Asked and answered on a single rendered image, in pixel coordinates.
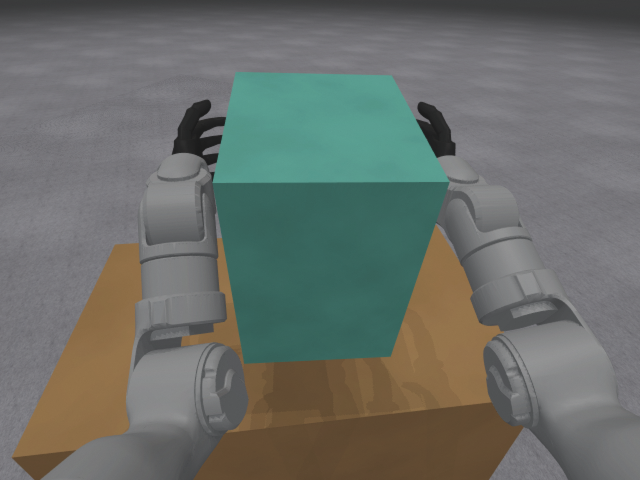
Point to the robot right hand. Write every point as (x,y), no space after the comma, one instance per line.
(438,134)

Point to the robot right upper arm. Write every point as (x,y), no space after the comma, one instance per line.
(554,380)

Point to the robot left upper arm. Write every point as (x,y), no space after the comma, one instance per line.
(180,403)

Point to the left robot forearm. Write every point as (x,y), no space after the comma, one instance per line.
(177,252)

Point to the right robot forearm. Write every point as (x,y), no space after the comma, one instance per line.
(511,286)

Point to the carton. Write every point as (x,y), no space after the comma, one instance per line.
(327,193)

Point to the robot left hand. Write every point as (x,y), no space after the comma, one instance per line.
(191,129)

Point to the pedestal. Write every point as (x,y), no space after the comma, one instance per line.
(422,414)

